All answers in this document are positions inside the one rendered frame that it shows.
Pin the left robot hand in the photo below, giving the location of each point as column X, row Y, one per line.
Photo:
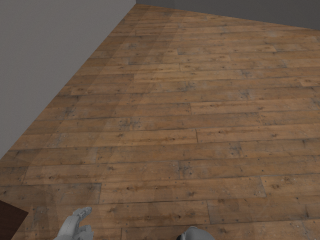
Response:
column 71, row 228

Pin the robot right thigh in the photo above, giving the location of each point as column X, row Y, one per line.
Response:
column 196, row 234

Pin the cupboard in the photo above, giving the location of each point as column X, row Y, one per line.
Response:
column 11, row 218

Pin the right robot shin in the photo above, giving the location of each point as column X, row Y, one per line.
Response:
column 191, row 227

